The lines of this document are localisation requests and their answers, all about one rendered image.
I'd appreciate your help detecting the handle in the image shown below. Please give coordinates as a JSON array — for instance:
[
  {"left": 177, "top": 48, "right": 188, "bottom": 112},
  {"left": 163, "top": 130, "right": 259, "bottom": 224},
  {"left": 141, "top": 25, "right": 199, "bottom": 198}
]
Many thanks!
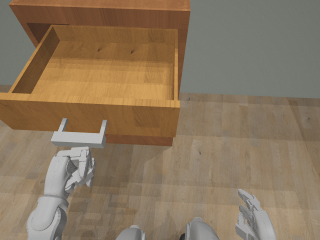
[{"left": 51, "top": 118, "right": 108, "bottom": 149}]

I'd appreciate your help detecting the drawer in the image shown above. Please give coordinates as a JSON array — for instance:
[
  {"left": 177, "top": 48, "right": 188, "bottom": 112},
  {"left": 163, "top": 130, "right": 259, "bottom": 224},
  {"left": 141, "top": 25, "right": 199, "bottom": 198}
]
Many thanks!
[{"left": 0, "top": 24, "right": 180, "bottom": 138}]

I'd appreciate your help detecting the robot thigh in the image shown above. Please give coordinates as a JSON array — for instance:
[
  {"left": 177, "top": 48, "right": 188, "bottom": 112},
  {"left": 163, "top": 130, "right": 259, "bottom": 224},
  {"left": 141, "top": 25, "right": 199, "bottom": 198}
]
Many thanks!
[
  {"left": 116, "top": 228, "right": 146, "bottom": 240},
  {"left": 185, "top": 221, "right": 220, "bottom": 240}
]

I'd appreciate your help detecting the right robot hand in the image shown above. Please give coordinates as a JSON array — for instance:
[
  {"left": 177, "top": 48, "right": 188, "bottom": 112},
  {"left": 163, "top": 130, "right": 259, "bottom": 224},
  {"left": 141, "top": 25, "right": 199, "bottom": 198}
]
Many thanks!
[{"left": 235, "top": 189, "right": 277, "bottom": 240}]

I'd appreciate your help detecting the robot right thigh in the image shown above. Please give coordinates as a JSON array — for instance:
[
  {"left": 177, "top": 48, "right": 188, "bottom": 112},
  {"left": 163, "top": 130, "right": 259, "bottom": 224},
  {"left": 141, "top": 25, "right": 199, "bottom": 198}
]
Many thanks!
[{"left": 185, "top": 221, "right": 220, "bottom": 240}]

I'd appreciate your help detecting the cabinet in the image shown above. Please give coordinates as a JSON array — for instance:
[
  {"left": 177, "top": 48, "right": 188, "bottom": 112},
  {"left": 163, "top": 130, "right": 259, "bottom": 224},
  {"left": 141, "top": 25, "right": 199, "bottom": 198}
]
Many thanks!
[{"left": 9, "top": 0, "right": 191, "bottom": 147}]

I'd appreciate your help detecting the robot left thigh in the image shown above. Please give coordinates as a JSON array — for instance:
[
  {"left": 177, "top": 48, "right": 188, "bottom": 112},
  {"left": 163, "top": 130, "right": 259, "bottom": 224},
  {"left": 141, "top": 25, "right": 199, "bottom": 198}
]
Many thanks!
[{"left": 116, "top": 228, "right": 146, "bottom": 240}]

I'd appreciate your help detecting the left robot hand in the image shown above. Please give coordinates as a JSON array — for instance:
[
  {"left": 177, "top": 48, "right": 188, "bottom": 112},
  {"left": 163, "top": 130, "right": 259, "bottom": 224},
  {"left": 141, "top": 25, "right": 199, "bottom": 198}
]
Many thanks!
[{"left": 43, "top": 146, "right": 96, "bottom": 199}]

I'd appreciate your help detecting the left robot forearm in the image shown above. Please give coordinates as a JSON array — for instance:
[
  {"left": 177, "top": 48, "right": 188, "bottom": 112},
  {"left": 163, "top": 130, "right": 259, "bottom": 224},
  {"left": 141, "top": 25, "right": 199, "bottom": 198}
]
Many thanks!
[{"left": 26, "top": 195, "right": 69, "bottom": 240}]

